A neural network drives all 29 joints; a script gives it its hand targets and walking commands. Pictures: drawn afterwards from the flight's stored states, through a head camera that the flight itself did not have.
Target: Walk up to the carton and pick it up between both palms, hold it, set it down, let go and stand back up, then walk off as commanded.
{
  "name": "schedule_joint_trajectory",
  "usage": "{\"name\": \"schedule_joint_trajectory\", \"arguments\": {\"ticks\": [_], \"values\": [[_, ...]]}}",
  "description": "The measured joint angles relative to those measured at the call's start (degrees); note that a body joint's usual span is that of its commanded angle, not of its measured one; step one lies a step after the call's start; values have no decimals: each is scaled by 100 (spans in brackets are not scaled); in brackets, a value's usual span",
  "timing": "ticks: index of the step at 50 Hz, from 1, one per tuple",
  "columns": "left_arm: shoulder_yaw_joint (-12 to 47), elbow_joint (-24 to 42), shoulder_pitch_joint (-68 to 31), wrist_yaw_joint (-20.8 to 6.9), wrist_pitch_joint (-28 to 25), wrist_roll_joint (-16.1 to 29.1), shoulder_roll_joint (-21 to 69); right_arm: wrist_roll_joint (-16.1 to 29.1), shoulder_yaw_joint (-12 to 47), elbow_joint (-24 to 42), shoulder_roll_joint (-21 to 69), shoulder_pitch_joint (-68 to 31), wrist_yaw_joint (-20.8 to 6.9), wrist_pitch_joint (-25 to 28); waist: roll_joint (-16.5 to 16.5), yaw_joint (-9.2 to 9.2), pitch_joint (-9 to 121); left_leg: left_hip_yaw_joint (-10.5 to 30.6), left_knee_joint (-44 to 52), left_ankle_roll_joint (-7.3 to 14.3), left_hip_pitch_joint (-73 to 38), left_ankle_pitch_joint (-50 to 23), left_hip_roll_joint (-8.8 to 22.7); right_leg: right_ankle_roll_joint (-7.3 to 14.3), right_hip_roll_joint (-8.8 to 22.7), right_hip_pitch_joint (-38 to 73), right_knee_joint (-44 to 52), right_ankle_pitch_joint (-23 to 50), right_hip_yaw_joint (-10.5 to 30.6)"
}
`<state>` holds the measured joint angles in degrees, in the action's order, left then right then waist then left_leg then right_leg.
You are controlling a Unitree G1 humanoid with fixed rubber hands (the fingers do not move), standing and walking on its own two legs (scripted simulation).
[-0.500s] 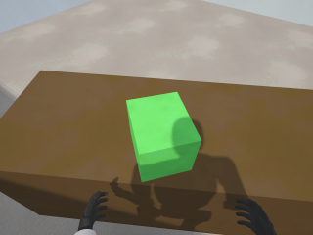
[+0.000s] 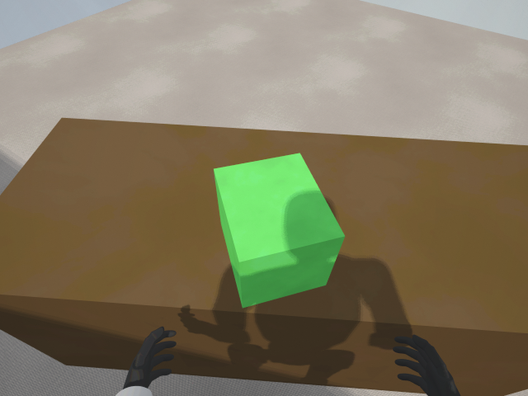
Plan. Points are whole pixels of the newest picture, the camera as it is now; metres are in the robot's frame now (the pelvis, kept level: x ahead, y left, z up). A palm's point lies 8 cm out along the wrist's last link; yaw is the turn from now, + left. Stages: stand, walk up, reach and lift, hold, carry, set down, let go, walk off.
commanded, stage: set down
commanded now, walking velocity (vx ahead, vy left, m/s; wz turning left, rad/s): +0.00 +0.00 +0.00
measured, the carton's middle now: (271, 229) +0.43 +0.02 -0.06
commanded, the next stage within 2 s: let go in 0.44 s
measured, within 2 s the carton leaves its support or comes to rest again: neither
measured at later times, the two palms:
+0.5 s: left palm (135, 381) +0.15 +0.22 -0.08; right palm out of the picture +0.13 -0.23 -0.08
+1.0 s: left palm (125, 383) +0.15 +0.24 -0.09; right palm out of the picture +0.13 -0.25 -0.09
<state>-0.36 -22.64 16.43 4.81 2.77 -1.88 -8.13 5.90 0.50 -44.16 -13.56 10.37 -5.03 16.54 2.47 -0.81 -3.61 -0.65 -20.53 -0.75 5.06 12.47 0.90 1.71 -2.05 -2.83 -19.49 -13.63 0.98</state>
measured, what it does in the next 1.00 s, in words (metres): stands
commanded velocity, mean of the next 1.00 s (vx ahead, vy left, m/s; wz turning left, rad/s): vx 0.00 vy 0.00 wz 0.00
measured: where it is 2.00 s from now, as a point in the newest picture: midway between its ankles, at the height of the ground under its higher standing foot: outside the picture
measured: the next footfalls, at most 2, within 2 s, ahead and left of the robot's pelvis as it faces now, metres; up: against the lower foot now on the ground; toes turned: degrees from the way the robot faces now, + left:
none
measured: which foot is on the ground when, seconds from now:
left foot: down 0.00-1.00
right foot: down 0.00-1.00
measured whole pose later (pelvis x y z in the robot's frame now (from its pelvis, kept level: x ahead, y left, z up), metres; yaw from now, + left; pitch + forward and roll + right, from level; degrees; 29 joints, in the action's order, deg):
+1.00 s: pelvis -0.01 +0.00 +0.00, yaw +0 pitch -3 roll +0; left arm -0.6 -34.8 10.0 0.8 3.0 -1.1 -13.3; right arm -1.6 0.0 -45.7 -14.5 9.2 -0.8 6.5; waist 2.1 -0.2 -2.5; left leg -1.1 -23.6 -0.3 7.3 13.5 0.7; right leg 1.2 -1.5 -5.3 -22.9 -14.8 0.4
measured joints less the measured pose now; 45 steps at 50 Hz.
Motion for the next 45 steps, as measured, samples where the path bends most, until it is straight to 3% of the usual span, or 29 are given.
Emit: {"name": "schedule_joint_trajectory", "arguments": {"ticks": [16, 24, 45], "values": [[-15, -503, -410, -232, 416, 20, -88, -415, -135, 47, 67, -83, 169, -424, -78, 41, -168, -64, 71, 20, -121, -74, -28, -18, 38, 25, -92, 6, 30], [-88, -626, -528, -350, 377, 89, -236, -557, -140, 66, 216, -61, 302, -378, -89, 79, -212, -81, 3, 21, -18, -45, -3, -22, 21, -52, -89, 24, 30], [-55, -692, -581, -433, 418, 48, -211, -530, -153, -47, 122, -194, 289, -465, -101, 86, -165, -102, -42, 54, -118, 19, -24, -56, 56, 66, -82, -10, 8]]}}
